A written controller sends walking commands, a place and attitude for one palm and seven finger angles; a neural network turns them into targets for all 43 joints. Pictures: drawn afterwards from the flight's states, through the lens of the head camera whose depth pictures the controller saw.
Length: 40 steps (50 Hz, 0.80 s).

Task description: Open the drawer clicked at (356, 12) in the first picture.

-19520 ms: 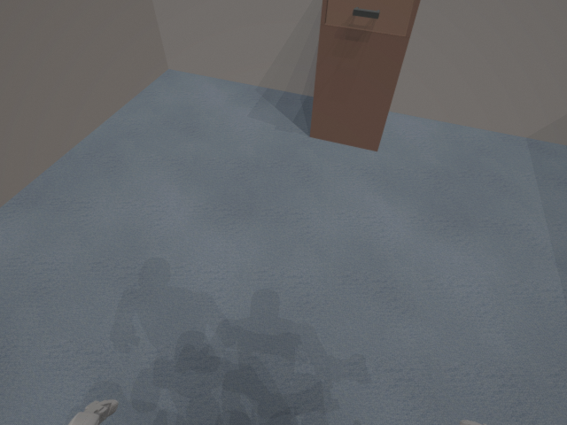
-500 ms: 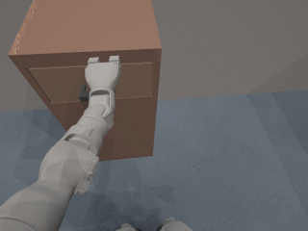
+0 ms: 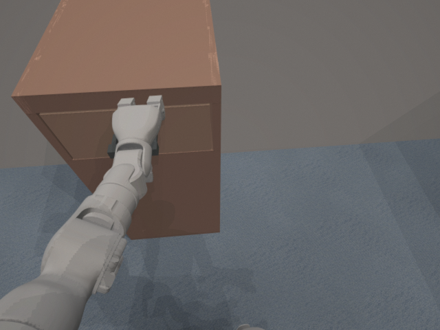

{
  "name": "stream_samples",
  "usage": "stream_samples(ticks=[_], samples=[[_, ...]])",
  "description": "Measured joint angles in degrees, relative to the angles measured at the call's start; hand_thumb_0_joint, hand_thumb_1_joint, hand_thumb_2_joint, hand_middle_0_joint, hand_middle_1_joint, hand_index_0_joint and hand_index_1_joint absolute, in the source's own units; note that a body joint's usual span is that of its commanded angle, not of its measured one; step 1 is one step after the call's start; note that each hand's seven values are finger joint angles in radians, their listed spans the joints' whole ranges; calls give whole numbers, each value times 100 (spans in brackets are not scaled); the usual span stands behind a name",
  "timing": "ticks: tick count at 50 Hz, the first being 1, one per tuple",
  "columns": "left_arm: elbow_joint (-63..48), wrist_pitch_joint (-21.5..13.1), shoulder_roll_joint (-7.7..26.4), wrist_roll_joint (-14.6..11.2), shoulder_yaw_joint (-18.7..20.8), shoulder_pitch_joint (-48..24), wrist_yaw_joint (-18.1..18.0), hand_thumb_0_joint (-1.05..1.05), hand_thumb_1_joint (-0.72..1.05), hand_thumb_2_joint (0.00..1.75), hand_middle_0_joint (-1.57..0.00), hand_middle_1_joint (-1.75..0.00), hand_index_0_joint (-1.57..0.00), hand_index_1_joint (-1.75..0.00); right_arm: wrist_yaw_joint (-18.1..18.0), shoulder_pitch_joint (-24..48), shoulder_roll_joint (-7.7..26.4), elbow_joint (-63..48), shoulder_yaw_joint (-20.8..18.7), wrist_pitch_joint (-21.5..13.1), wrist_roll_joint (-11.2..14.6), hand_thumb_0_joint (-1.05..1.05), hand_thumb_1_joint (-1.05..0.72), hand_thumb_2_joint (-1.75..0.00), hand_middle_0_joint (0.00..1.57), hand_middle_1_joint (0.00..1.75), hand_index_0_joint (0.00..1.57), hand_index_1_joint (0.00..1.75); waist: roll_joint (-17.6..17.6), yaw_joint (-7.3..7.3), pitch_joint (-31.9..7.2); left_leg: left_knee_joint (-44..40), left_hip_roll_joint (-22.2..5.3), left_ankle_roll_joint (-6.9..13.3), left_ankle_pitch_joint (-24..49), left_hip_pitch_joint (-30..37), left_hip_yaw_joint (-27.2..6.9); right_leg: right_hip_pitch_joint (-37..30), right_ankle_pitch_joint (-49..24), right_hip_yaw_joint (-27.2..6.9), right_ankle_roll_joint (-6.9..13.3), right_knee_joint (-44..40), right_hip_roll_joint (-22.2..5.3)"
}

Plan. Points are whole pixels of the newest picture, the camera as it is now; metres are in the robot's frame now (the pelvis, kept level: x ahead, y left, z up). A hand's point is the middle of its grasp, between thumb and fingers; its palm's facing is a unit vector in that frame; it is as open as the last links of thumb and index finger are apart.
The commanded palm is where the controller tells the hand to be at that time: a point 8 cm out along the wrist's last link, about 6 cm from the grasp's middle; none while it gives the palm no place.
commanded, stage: re-aim the fingers above the handle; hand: left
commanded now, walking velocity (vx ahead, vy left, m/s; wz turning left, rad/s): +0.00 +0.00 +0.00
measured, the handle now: (134, 143) +0.53 +0.15 -0.02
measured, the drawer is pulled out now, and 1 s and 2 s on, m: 0.00 0.00 0.00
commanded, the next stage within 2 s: lower the fingers behind the handle in 1.44 s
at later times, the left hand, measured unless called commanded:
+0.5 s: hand (144, 139) +0.49 +0.11 +0.04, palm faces +0.01 -0.02 -1.00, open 13.5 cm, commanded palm +0.47 +0.18 +0.08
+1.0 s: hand (144, 139) +0.49 +0.11 +0.04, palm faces +0.03 -0.02 -1.00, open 13.5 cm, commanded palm +0.48 +0.18 +0.08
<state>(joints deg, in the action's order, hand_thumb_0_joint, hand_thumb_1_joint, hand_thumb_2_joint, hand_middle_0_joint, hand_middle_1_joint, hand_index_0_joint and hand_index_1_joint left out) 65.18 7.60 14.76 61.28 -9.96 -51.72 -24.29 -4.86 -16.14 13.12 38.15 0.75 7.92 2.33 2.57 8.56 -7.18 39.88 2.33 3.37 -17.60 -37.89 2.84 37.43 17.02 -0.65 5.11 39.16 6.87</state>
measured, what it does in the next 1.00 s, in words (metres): stands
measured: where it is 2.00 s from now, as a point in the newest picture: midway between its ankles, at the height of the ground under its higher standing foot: outside the picture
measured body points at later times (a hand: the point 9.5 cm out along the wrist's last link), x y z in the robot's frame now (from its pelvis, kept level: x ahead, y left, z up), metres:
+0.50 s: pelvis +0.00 -0.02 +0.00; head +0.08 -0.03 +0.44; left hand +0.48 +0.11 +0.09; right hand +0.07 -0.28 -0.13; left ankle +0.01 +0.08 -0.71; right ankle +0.01 -0.06 -0.71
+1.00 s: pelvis +0.00 -0.01 +0.00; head +0.08 -0.02 +0.44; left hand +0.48 +0.11 +0.09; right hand +0.06 -0.27 -0.13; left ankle +0.01 +0.08 -0.71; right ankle +0.01 -0.06 -0.71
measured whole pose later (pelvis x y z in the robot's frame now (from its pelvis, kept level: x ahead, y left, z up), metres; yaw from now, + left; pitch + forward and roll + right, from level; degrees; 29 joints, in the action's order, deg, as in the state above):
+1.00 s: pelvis +0.00 -0.01 +0.00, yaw +0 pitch +16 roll +0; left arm 64.1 6.4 15.7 61.5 -10.4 -51.2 -24.8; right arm -4.3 -14.9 13.8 39.3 0.7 6.7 2.8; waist 2.4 8.3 -6.8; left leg 39.6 2.3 2.9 -17.4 -37.9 2.4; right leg 37.4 17.0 -0.2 5.5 39.0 6.9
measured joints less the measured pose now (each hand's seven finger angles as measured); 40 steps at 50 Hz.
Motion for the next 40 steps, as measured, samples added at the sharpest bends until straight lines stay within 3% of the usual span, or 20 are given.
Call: stream_samples(ticks=[19, 27, 40], samples=[[-122, -143, 174, -13, -5, 105, 61, 0, -49, 30, -41, -122, -38, -126, 35, 168, 102, 98, -38, -86, 46, 1, -90, -90, 20, 29, 21, 30, -43, -25, 33, -77, -39, -133, 31, 69, -87, -70, -12, 78, 109, -66, 40], [-226, -236, 242, -14, 27, 171, 160, 0, -49, 30, -40, -123, -37, -124, 27, 193, 110, 67, -38, -112, 65, 1, -90, -90, 20, 29, 21, 30, -32, -33, 39, -82, -43, -132, 31, 76, -59, -63, -14, 51, 109, -54, 44], [-216, -231, 164, 7, 9, 175, 30, 0, -49, 30, -40, -124, -38, -124, 74, 114, 64, 118, -28, -120, 44, 1, -90, -90, 20, 29, 21, 30, -13, -47, 28, -61, -13, -91, 12, 52, -52, -39, 16, 44, 77, -24, 16]])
